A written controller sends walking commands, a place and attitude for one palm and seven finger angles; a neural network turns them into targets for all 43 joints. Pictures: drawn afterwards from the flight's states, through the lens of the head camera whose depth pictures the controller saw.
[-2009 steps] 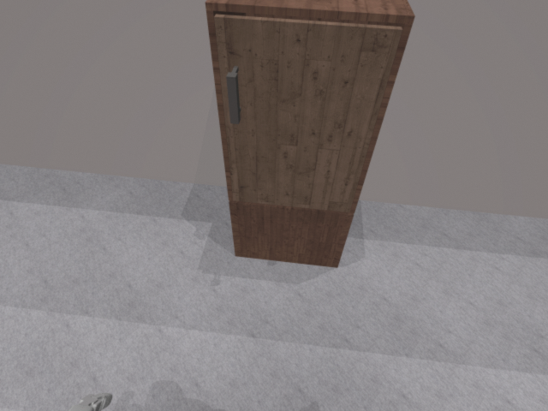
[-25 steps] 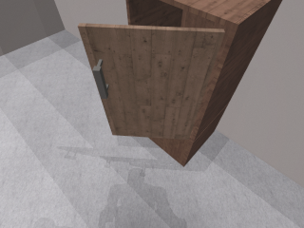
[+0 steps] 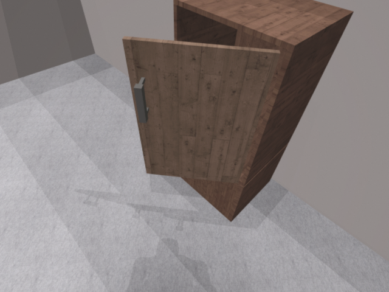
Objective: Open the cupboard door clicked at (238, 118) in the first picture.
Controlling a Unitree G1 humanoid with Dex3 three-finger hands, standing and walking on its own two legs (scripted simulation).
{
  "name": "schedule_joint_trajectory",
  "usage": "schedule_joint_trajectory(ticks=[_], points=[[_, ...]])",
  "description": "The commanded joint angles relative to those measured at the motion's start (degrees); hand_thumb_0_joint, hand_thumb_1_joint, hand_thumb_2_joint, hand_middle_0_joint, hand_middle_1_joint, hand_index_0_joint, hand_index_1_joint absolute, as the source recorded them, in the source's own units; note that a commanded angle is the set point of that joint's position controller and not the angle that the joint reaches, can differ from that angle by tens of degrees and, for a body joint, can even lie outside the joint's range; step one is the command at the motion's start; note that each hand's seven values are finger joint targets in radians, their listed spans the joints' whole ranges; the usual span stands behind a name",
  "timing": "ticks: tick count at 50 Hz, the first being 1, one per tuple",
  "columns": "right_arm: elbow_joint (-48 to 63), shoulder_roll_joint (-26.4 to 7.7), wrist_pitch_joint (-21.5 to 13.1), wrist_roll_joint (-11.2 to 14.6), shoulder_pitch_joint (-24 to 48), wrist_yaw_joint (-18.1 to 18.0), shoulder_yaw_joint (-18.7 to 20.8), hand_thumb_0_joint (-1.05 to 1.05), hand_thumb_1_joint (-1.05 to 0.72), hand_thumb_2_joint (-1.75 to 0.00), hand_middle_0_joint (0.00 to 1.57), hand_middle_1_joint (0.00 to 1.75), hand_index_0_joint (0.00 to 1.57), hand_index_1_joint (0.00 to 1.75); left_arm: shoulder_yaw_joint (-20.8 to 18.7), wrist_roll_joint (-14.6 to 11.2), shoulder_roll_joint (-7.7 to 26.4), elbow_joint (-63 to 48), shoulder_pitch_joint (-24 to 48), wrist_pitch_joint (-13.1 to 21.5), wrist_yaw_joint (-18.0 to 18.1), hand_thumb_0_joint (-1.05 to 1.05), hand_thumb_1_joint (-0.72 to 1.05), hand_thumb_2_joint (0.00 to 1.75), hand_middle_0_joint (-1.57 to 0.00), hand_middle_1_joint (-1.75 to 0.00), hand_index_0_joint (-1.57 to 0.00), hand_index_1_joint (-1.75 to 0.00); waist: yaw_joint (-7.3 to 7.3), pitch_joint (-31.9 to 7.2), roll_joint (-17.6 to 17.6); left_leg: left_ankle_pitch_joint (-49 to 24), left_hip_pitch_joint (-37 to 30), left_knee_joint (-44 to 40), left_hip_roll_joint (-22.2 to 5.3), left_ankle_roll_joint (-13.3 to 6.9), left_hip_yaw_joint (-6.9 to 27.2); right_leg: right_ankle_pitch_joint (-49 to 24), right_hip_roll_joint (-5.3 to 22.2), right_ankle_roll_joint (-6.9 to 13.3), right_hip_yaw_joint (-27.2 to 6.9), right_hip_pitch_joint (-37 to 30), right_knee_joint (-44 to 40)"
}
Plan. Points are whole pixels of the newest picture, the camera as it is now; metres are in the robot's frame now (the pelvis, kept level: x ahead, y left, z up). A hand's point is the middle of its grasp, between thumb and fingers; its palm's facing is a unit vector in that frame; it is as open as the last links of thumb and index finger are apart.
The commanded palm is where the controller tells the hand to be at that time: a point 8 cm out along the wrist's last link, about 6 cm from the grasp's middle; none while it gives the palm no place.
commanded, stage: come to a stop and stand still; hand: left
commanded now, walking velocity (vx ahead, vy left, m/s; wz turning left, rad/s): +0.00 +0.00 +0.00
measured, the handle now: (143, 100) +0.62 +0.20 +0.04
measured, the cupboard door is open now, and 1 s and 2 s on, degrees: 39 39 39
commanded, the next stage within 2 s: look again from close up in 0.24 s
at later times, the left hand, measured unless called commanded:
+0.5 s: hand out of the picture -0.03 +0.18 -0.18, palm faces +0.02 -0.99 -0.17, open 7.3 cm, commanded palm none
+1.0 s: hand out of the picture +0.04 +0.19 -0.18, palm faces -0.01 -0.98 -0.20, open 7.3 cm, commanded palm none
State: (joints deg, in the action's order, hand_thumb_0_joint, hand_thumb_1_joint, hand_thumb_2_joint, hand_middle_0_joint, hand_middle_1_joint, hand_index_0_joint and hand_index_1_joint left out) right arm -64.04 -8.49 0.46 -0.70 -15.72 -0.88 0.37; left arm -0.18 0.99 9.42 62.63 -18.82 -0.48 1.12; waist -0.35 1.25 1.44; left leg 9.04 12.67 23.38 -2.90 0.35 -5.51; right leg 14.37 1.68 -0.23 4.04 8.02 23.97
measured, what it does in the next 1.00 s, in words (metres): stands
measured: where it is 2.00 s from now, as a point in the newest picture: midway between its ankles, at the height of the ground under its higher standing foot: outside the picture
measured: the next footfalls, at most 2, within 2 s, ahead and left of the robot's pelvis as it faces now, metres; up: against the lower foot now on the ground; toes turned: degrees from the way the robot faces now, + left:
none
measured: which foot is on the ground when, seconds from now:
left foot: down 0.00-1.00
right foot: down 0.00-1.00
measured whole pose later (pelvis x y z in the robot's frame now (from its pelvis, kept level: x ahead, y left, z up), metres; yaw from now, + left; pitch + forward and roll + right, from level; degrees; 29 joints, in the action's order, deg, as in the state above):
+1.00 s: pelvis +0.03 +0.01 -0.01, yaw -1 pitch +0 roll +1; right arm -61.9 -10.0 -1.1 -0.8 -14.2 -0.9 -0.1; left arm 0.1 1.1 9.4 61.4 -15.4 0.7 1.7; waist 0.1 2.0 0.4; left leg 14.0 14.0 27.9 -1.5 -0.9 -7.0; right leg 19.0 3.6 -1.7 2.5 9.8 28.8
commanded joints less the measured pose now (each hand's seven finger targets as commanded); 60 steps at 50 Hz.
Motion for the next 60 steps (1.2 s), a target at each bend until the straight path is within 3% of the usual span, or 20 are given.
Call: schedule_joint_trajectory(ticks=[1,8,16,17,18,19,21,25,29,36,48,50,53,57,60], points=[[0.9,-4.8,-0.9,0.0,-3.7,-0.5,0.8,0.00,-0.90,-0.90,0.20,0.30,0.20,0.30,-0.5,-0.1,4.8,-1.5,-3.6,1.4,0.6,0.00,0.90,0.90,-0.20,-0.30,-0.20,-0.30,0.36,4.9,-1.3,8.4,-1.5,-6.0,-3.0,-0.9,5.5,7.3,4.3,1.5,-5.7,8.8,-9.2],[-0.2,-3.8,-1.6,0.2,-5.7,-0.8,0.5,0.00,-0.90,-0.90,0.20,0.30,0.20,0.30,0.0,-0.1,2.8,0.7,-7.2,1.7,0.7,0.00,0.90,0.90,-0.20,-0.30,-0.20,-0.30,-0.05,3.5,-1.3,6.1,-1.0,-6.7,-3.5,-1.2,6.1,1.5,4.4,1.6,-5.0,6.5,-7.0],[-1.1,-2.6,-1.7,0.3,-6.8,-1.0,0.5,0.00,-0.90,-0.90,0.20,0.30,0.20,0.30,0.1,0.0,1.5,1.7,-8.7,1.6,1.0,0.00,0.90,0.90,-0.20,-0.30,-0.20,-0.30,-0.24,4.8,-1.5,6.2,0.0,-6.9,-3.5,-1.4,6.3,0.9,4.3,1.4,-4.2,6.4,-6.3],[3.5,-5.8,-2.3,0.1,0.6,0.1,0.1,0.00,-0.90,-0.90,0.20,0.30,0.20,0.30,1.1,1.1,3.1,2.1,-8.1,2.9,2.8,0.00,0.90,0.90,-0.20,-0.30,-0.20,-0.30,-1.55,8.1,-7.5,0.7,5.1,5.5,-3.7,0.5,3.9,-7.1,6.9,2.0,-7.3,9.4,-6.6],[5.0,-2.2,-1.3,0.1,-3.2,0.4,0.5,0.00,-0.90,-0.90,0.20,0.30,0.20,0.30,-0.1,0.4,6.4,-0.8,-5.1,3.0,2.4,0.00,0.90,0.90,-0.20,-0.30,-0.20,-0.30,2.50,3.6,-6.1,8.7,2.4,4.9,-1.3,0.1,4.6,9.7,7.5,3.1,-8.0,11.3,-6.7],[4.3,-3.1,-1.2,-0.3,-5.2,0.3,0.8,0.00,-0.90,-0.90,0.20,0.30,0.20,0.30,-0.5,0.5,5.7,-1.7,-3.6,2.6,2.0,0.00,0.90,0.90,-0.20,-0.30,-0.20,-0.30,2.87,4.6,-8.0,11.0,3.0,3.5,-1.6,-0.8,5.0,13.7,6.0,3.3,-6.0,13.2,-3.9],[5.0,-3.8,-1.5,-0.6,-7.3,0.3,0.8,0.00,-0.90,-0.90,0.20,0.30,0.20,0.30,-0.4,0.6,3.9,-2.0,-4.5,2.6,1.8,0.00,0.90,0.90,-0.20,-0.30,-0.20,-0.30,2.26,1.9,-9.2,12.6,6.0,0.4,-3.1,-1.9,7.6,9.8,3.4,3.2,-3.0,9.6,0.7],[6.6,-5.3,-1.8,-0.3,-5.2,0.1,1.1,0.00,-0.90,-0.90,0.20,0.30,0.20,0.30,-0.2,0.4,1.8,-2.1,-5.1,2.1,1.4,0.00,0.90,0.90,-0.20,-0.30,-0.20,-0.30,0.60,3.1,-2.3,15.7,8.2,-3.8,-4.1,-3.2,10.2,7.2,2.3,2.4,-2.0,8.0,3.1],[6.4,-5.4,-2.0,-0.3,-4.5,0.2,1.0,0.00,-0.90,-0.90,0.20,0.30,0.20,0.30,-0.3,0.3,2.8,-2.5,-3.9,2.1,1.3,0.00,0.90,0.90,-0.20,-0.30,-0.20,-0.30,0.26,4.5,0.3,12.2,7.1,-4.1,-3.5,-3.2,9.1,5.1,3.4,2.2,-3.1,8.3,1.9],[5.3,-5.9,-2.6,-0.2,-4.0,0.0,0.7,0.00,-0.90,-0.90,0.20,0.30,0.20,0.30,-0.7,0.2,5.1,-3.5,-1.9,2.2,1.3,0.00,0.90,0.90,-0.20,-0.30,-0.20,-0.30,0.21,2.0,1.0,-0.2,1.9,-1.6,-3.2,-3.0,6.1,-1.3,4.6,1.7,-3.5,6.3,0.7],[4.1,-7.0,-2.6,-0.1,-1.1,-0.4,0.6,0.00,-0.90,-0.90,0.20,0.30,0.20,0.30,-0.9,0.0,6.9,-3.2,-0.8,2.1,1.2,0.00,0.90,0.90,-0.20,-0.30,-0.20,-0.30,0.22,-0.8,-1.5,-7.8,-2.4,0.6,-3.5,-2.3,4.3,-9.8,5.0,1.6,-4.7,4.3,0.2],[3.5,-6.7,-2.4,-0.2,-1.4,-0.2,0.5,0.00,-0.90,-0.90,0.20,0.30,0.20,0.30,-0.8,0.2,6.2,-2.4,-1.5,1.9,1.0,0.00,0.90,0.90,-0.20,-0.30,-0.20,-0.30,0.19,-1.0,-1.3,-1.1,-2.4,1.0,-3.1,-2.4,3.8,-3.0,4.7,1.9,-4.7,4.2,0.1],[3.8,-6.1,-2.0,-0.4,-0.5,0.1,0.5,0.00,-0.90,-0.90,0.20,0.30,0.20,0.30,-1.1,0.4,6.8,-2.4,-1.5,1.7,0.7,0.00,0.90,0.90,-0.20,-0.30,-0.20,-0.30,0.04,2.7,0.4,5.4,1.0,2.2,-2.0,-2.2,2.7,4.5,5.3,2.9,-6.0,5.9,-1.7],[3.3,-6.3,-2.4,0.0,-0.3,-0.3,0.4,0.00,-0.90,-0.90,0.20,0.30,0.20,0.30,-1.0,0.2,6.6,-2.2,-1.7,2.1,1.0,0.00,0.90,0.90,-0.20,-0.30,-0.20,-0.30,0.05,2.4,-1.3,-8.9,-1.7,2.8,-3.1,-2.1,3.3,-12.8,5.2,2.2,-5.0,5.3,0.6],[2.6,-6.7,-2.4,0.1,-0.8,-0.8,0.5,0.00,-0.90,-0.90,0.20,0.30,0.20,0.30,-1.0,0.0,6.5,-1.6,-2.3,2.0,1.2,0.00,0.90,0.90,-0.20,-0.30,-0.20,-0.30,0.18,-0.4,-1.9,-14.0,-4.2,3.0,-3.7,-2.2,3.5,-15.5,5.0,1.7,-4.1,3.4,1.4]])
